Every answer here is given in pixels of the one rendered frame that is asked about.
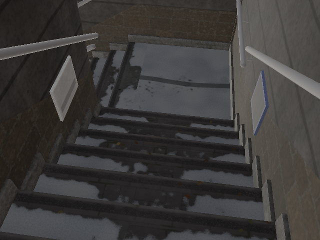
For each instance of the stairs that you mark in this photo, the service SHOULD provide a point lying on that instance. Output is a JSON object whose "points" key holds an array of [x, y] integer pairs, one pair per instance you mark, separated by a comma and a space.
{"points": [[143, 175], [104, 73]]}

